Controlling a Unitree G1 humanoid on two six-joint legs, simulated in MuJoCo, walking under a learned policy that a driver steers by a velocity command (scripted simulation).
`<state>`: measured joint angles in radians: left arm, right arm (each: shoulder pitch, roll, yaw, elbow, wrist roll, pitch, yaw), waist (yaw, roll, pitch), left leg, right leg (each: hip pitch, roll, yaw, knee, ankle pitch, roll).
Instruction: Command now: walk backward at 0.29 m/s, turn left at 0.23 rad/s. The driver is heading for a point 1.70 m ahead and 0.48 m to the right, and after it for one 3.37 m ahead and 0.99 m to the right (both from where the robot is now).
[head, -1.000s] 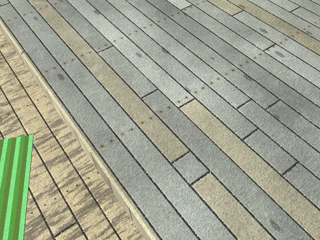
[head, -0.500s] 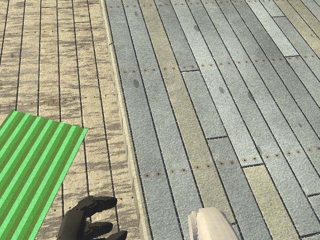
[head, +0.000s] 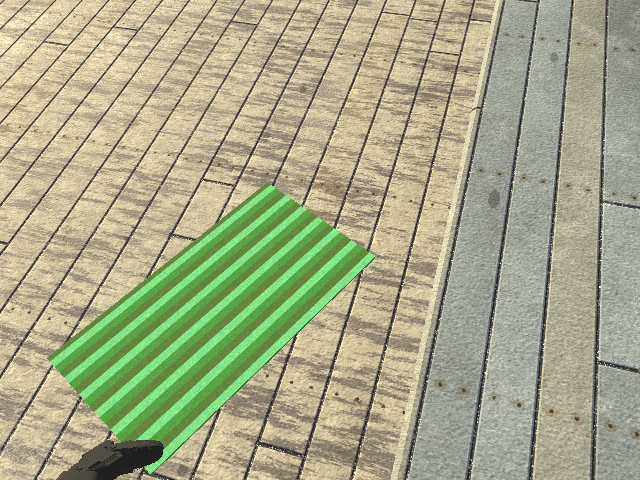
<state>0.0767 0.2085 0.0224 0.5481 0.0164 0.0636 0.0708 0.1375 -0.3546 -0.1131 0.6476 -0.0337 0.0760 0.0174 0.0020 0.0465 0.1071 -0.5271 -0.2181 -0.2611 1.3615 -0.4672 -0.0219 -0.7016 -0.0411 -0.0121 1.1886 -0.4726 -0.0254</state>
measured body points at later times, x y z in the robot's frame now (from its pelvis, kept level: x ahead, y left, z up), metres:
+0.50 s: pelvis -0.05 +0.04 -0.03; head -0.06 +0.04 +0.42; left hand +0.18 +0.26 -0.10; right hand -0.04 -0.25 -0.14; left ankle -0.17 +0.19 -0.76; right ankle -0.05 -0.04 -0.63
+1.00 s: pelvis +0.15 +0.07 -0.06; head +0.16 +0.10 +0.39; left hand +0.46 +0.19 -0.14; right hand +0.06 -0.22 -0.14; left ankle +0.22 +0.17 -0.79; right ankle -0.02 -0.01 -0.53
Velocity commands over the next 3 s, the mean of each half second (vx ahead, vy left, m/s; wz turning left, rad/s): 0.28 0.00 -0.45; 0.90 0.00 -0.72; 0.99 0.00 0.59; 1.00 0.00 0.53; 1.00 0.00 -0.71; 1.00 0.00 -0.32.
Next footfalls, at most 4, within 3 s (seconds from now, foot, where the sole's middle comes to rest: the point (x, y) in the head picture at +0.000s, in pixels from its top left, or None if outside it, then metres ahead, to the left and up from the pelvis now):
0.22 left None -0.18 0.15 -0.69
0.46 left None -0.14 0.19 -0.81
0.50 right None -0.02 -0.04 -0.68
0.92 left None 0.25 0.15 -0.82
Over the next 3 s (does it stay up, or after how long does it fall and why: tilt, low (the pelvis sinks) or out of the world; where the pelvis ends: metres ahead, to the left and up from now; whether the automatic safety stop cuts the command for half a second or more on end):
stays up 1.79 -0.57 0.05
